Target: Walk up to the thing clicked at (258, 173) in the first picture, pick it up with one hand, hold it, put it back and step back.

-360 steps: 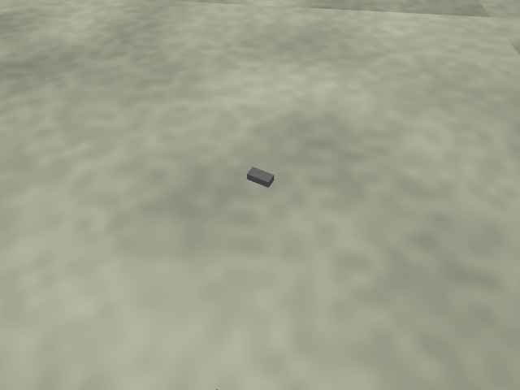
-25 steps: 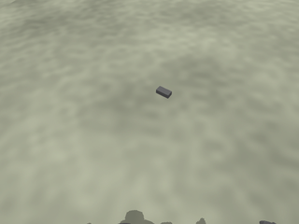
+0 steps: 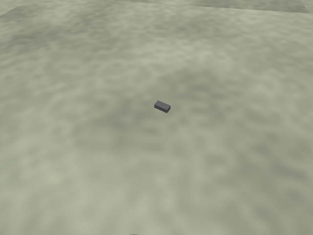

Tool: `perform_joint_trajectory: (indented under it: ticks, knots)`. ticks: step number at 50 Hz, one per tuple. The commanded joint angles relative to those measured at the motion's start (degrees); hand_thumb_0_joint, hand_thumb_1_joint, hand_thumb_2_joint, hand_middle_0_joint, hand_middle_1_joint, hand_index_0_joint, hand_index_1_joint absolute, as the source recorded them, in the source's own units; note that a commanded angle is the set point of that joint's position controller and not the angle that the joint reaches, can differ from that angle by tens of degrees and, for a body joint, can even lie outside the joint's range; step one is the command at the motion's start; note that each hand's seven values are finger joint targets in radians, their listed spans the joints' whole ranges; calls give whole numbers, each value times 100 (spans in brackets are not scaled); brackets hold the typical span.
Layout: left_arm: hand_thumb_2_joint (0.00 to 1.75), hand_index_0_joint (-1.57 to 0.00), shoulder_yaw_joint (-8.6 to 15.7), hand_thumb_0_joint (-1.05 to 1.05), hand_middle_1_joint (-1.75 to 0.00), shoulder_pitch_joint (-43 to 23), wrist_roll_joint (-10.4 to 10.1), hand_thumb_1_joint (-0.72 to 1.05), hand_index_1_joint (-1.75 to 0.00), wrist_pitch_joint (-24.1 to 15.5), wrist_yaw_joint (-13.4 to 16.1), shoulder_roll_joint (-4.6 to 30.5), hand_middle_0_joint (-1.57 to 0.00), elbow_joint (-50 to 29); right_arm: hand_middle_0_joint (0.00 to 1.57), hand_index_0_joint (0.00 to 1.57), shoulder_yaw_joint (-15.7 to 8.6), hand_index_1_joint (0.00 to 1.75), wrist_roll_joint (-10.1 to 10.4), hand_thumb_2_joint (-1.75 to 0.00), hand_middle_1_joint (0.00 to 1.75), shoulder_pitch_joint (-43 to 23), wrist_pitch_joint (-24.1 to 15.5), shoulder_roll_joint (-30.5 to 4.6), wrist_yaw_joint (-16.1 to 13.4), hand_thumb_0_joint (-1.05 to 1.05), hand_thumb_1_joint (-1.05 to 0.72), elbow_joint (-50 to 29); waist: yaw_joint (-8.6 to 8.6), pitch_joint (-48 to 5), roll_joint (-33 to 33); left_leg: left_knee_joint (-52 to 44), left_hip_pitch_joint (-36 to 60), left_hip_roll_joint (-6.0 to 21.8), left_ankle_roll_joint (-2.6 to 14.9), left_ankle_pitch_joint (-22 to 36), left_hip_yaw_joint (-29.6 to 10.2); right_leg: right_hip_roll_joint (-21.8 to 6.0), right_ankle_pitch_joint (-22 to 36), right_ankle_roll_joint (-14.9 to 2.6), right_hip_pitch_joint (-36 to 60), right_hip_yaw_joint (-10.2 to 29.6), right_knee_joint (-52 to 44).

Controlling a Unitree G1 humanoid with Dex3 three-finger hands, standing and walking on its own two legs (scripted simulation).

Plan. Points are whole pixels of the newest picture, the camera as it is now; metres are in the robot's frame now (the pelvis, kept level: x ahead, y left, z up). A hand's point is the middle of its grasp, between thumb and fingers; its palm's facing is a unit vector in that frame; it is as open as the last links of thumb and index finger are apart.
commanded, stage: walk up
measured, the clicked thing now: (162, 106) +1.27 -0.03 -0.76
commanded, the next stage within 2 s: stand in 0.04 s
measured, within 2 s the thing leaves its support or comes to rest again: neither
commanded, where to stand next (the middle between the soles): +0.05 +0.01 m, yaw +0 degrees
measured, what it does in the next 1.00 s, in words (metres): stands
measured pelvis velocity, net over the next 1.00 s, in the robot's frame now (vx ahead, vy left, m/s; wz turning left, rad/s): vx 0.00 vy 0.00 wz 0.05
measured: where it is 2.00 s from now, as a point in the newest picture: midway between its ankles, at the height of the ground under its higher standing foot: outside the picture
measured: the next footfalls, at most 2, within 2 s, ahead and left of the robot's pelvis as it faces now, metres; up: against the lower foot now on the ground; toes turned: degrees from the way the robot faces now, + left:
none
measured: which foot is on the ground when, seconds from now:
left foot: down 0.00-1.00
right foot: down 0.00-1.00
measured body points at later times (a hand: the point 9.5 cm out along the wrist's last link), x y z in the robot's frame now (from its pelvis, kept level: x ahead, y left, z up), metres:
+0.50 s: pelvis -0.01 +0.00 +0.01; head +0.00 +0.00 +0.46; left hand +0.05 +0.31 -0.13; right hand +0.08 -0.30 -0.13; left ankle +0.00 +0.13 -0.74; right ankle +0.01 -0.13 -0.74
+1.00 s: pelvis +0.00 +0.00 +0.01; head +0.01 +0.00 +0.45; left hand +0.05 +0.31 -0.13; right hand +0.08 -0.30 -0.13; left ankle +0.00 +0.13 -0.74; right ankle +0.01 -0.13 -0.74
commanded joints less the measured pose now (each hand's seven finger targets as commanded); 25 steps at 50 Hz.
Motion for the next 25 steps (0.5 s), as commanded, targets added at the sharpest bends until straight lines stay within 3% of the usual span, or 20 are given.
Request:
perform_joint_trajectory:
  ticks: [1,2,5,11,19,25]
  knots:
    - [90,-20,240,0,-30,-263,26,90,-30,-87,55,1218,-20,-193,20,20,-294,30,10,-90,30,-343,-115,-1222,-106,0,-90,-306,57,-450,-22,-581,218,621,313,549,-508,-558,1271,-271,-16,356,-414]
    - [90,-20,211,0,-30,-321,69,90,-30,-97,48,1210,-20,-164,20,20,-261,30,31,-90,30,-380,-124,-1189,-125,0,-90,-272,34,-472,-42,-602,173,621,256,1141,-677,-663,1682,-184,135,288,-485]
    - [90,-20,216,0,-30,-300,58,90,-30,-85,50,1209,-20,-99,20,20,-265,30,27,-90,30,-411,-135,-1228,-146,0,-90,-205,43,-647,22,-596,412,641,220,1419,-628,-691,1846,-150,265,240,-529]
    - [90,-20,227,0,-30,-336,74,90,-30,-52,45,1230,-20,-20,20,20,-243,30,7,-90,30,-466,-117,-1190,-141,0,-90,-116,48,-458,9,-808,277,606,191,729,-667,-673,1140,-137,147,219,-751]
    - [90,-20,203,0,-30,-293,82,90,-30,-67,35,1223,-20,0,20,20,-254,30,-4,-90,30,-420,-91,-1209,-113,0,-90,-19,16,-335,-24,-859,264,569,185,205,-717,-692,607,-146,-98,258,-989]
    - [90,-20,193,0,-30,-185,80,90,-30,-91,38,1230,-20,-3,20,20,-257,30,-12,-90,30,-353,-82,-1182,-109,0,-90,-8,9,-406,-29,-796,241,570,215,385,-709,-736,834,-151,-21,265,-978]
